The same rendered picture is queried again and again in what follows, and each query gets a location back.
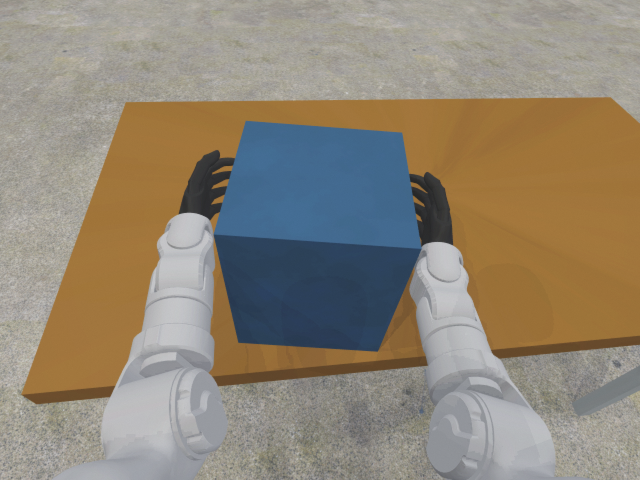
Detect right robot upper arm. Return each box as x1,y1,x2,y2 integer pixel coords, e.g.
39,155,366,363
426,390,594,480

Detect robot left hand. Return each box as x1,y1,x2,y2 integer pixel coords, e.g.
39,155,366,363
178,150,235,220

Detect right robot forearm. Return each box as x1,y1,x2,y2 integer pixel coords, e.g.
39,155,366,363
409,242,556,463

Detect left robot upper arm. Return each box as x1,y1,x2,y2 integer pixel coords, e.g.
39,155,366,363
51,366,228,480

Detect carton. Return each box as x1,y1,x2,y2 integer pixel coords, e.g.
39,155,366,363
214,121,422,352

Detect table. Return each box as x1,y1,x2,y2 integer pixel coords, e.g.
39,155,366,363
21,97,640,416

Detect left robot forearm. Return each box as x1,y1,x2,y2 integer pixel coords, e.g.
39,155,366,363
101,213,215,457

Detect robot right hand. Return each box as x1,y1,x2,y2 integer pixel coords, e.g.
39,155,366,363
409,172,453,247

